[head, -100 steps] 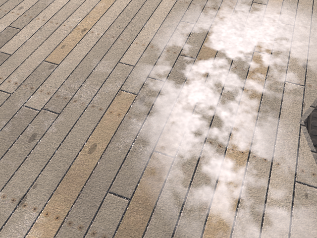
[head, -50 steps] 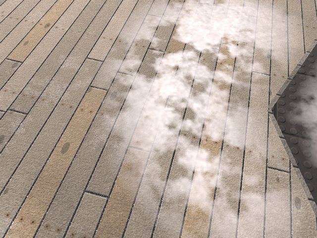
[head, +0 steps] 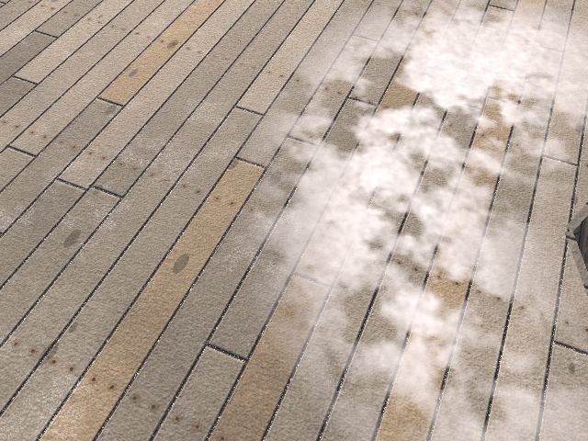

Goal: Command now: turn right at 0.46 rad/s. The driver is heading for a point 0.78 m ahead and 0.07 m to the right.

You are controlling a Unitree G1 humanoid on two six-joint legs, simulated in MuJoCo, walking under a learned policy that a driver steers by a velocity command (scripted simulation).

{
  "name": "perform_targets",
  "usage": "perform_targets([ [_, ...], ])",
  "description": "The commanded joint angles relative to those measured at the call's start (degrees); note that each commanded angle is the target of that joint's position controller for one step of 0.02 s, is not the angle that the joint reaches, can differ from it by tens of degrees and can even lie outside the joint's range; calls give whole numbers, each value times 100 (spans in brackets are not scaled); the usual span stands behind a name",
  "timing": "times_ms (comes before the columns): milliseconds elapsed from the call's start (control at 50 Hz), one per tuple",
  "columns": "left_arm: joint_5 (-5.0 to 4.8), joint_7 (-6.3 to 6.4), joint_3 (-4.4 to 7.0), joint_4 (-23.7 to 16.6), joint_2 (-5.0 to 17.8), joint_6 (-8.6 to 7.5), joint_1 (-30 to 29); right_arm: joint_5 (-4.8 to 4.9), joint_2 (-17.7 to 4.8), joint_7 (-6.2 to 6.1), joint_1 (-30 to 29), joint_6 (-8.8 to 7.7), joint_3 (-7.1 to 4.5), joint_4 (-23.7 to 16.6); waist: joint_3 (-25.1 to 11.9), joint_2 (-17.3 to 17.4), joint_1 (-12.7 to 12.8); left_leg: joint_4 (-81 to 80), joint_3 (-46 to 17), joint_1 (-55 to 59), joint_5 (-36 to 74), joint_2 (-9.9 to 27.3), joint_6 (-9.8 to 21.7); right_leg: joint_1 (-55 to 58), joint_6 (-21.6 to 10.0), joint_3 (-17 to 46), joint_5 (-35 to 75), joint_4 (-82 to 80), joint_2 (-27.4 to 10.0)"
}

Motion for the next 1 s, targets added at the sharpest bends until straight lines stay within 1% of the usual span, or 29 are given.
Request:
perform_targets([
  [20, -6, -95, -14, -579, 184, -16, -304, 20, -1003, -39, -188, -33, -264, -325, -443, 1033, -129, -417, -715, 796, 3375, 1437, 1234, -478, 165, -191, 239, -329, -314],
  [80, -21, -207, -24, -772, 279, 7, -376, 47, -1200, -7, -190, 32, -325, -308, -589, 1159, -199, -320, -495, 656, 3345, 1530, 1197, 182, 50, -491, 434, -1218, -308],
  [120, -11, -247, 29, -804, 391, 54, -193, 133, -1280, 38, -236, 22, -346, -292, -616, 1132, -99, -100, -418, 548, 3122, 1601, 1093, 560, -112, -668, 789, -1857, -230],
  [140, 9, -249, 58, -764, 404, 77, 14, 198, -1273, 57, -328, 2, -342, -288, -627, 1063, 51, 152, -278, 367, 2882, 1551, 941, 940, -250, -785, 1268, -2434, -142],
  [160, 38, -207, 119, -706, 500, 92, 264, 224, -1146, 83, -188, -40, -308, -212, -688, 867, 151, 607, -46, 44, 2348, 1362, 663, 1527, -432, -728, 1846, -3005, -17],
  [180, 24, -120, 254, -714, 893, 90, 536, 83, -929, 122, 151, -92, -249, -128, -871, -50, 168, 1711, 445, -821, 1125, 961, 154, 2532, -740, 157, 3489, -3327, -493],
  [200, 80, -32, 340, -919, 1557, 45, 568, -277, -492, 138, 8, -99, -76, -425, -941, -1672, 32, 3455, 550, -2454, -2480, 90, -444, 3162, -1807, 2467, 5963, -3251, -2174],
  [220, 292, -128, 265, -934, 1332, -115, 767, -77, -760, 75, -456, -95, -155, -553, -1399, -974, 502, 4383, -379, -2566, -2733, -113, -439, 2680, -2656, 2977, 5229, -3584, -2550],
  [240, 274, -159, 212, -921, 1166, -234, 478, 84, -943, 41, -554, -57, -216, -554, -942, -594, 340, 4628, -497, -2695, -2259, 36, -366, 2395, -2445, 2459, 4445, -3717, -2216],
  [260, 162, -124, 184, -903, 991, -280, 176, 83, -994, 5, -495, -29, -253, -496, -668, -430, 186, 4445, -530, -2728, -1703, 153, -312, 2172, -2075, 2036, 3714, -3753, -1836],
  [280, 86, -83, 124, -940, 826, -269, -47, 32, -1026, -42, -470, -4, -282, -416, -547, -310, 118, 4223, -566, -2683, -1323, 215, -321, 2034, -1830, 1839, 3356, -3766, -1620],
  [320, 93, -4, 68, -1003, 766, -220, -174, -12, -955, -31, -321, -8, -287, -400, -628, -429, -10, 4120, -516, -2256, -773, 65, -411, 1723, -1745, 1597, 3450, -3821, -1342],
  [360, 108, 47, 60, -1024, 732, -203, -131, 22, -818, -4, -233, -28, -254, -401, -750, -470, -19, 3707, -495, -2158, -551, -22, -478, 1807, -1761, 1531, 3408, -3812, -1238],
  [400, 53, 85, 69, -986, 730, -194, 83, 38, -756, 29, -334, -62, -220, -453, -795, -491, 96, 2949, -482, -2169, -335, -43, -495, 1889, -1767, 1745, 1550, -4045, -1118],
  [440, 44, 98, 80, -977, 785, -208, 159, 69, -749, 90, -549, -136, -202, -546, -569, -733, 201, 2323, -504, -2156, -295, -78, -473, 1749, -1788, 2151, 75, -4304, -1125],
  [500, 65, 80, 93, -958, 855, -240, 232, 109, -758, 194, -636, -313, -186, -585, -436, -750, 266, 1583, -495, -1900, -383, -112, -379, 1627, -1778, 2385, -258, -4299, -1144],
  [580, 102, -6, -12, -808, 736, -297, 411, 160, -634, 324, -485, -505, -93, -491, -384, -711, 348, 987, -147, -1125, -170, -40, -167, 1265, -1713, 2285, -318, -4222, -1192],
  [640, 132, -64, -109, -759, 595, -331, 367, 194, -585, 342, -17, -602, -64, -304, -292, -500, 43, 200, 16, -105, 160, -149, 158, 685, -1509, 2057, -599, -3937, -1024],
  [660, 164, -73, -173, -756, 428, -364, 349, 191, -622, 323, 270, -625, -64, -228, -327, -405, -89, 46, -227, 268, 11, -25, 280, 481, -1363, 1865, -559, -3618, -888],
  [680, 203, -82, -270, -823, 125, -415, 224, 158, -836, 292, 728, -647, -89, -150, -355, 171, -227, -408, -1220, 695, -523, 655, 547, 21, -1084, 1278, -257, -2524, -534],
  [700, 145, -84, -270, -1067, 19, -532, 160, 76, -1464, 316, 1057, -624, -229, -60, -229, 1333, -122, -1187, -3174, 1130, -1865, 1541, 1289, -1118, -714, 141, -62, -1202, 199],
  [720, 45, -30, -151, -1191, 476, -636, -246, 45, -1416, 384, 1271, -635, -246, -19, 212, 1368, -377, -1602, -4372, 995, -2450, 2108, 1797, -1958, -598, 140, -646, -247, 62],
  [740, -18, -52, -83, -1148, 641, -717, -213, 85, -1158, 388, 1137, -659, -159, -60, 370, 1038, -268, -1547, -4133, 995, -2395, 1984, 1722, -2195, -632, 334, -210, 151, -215],
  [800, 160, -162, -87, -1098, 454, -867, -383, 110, -951, 309, 1140, -602, -89, -148, 123, 799, -299, -1457, -2928, 1363, -729, 1311, 1342, -2256, -535, 190, 943, -65, -419],
  [840, 198, -216, -133, -1146, 209, -912, -580, 130, -877, 231, 1256, -510, -71, -145, -31, 831, -334, -1464, -2352, 1192, 284, 984, 1269, -1842, -342, -23, 1380, -667, -306],
  [880, 181, -246, -205, -1178, -26, -917, -824, 144, -883, 149, 1260, -424, -75, -136, -64, 879, -381, -1400, -1911, 797, 884, 751, 1197, -1286, -158, -172, 1775, -1428, -157],
  [920, 148, -271, -244, -1226, -130, -918, -1109, 152, -973, 101, 1357, -361, -108, -100, -42, 937, -475, -1316, -1757, 395, 1079, 667, 1141, -743, -54, -221, 2165, -2064, -29],
  [960, 95, -285, -217, -1259, -39, -922, -1279, 187, -1063, 85, 1479, -317, -145, -67, -36, 958, -514, -1220, -1876, 146, 1101, 735, 1105, -295, -30, -200, 2431, -2429, 62],
  [1000, 66, -265, -137, -1265, 148, -930, -1208, 225, -1135, 68, 1441, -282, -184, -67, -22, 1030, -379, -1036, -2123, 117, 1362, 841, 976, 104, -100, -50, 2538, -2707, 74],
])
Next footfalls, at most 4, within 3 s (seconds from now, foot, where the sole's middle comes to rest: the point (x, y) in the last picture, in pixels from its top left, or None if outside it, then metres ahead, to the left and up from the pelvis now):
0.18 right None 0.03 -0.14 -0.78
0.68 left None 0.12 0.07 -0.78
1.08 right None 0.34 -0.23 -0.78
1.52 left None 0.39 0.03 -0.78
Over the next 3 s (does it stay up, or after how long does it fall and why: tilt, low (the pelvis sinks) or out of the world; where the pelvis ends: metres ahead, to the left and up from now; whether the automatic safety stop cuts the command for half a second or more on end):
stays up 0.64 -0.16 -0.03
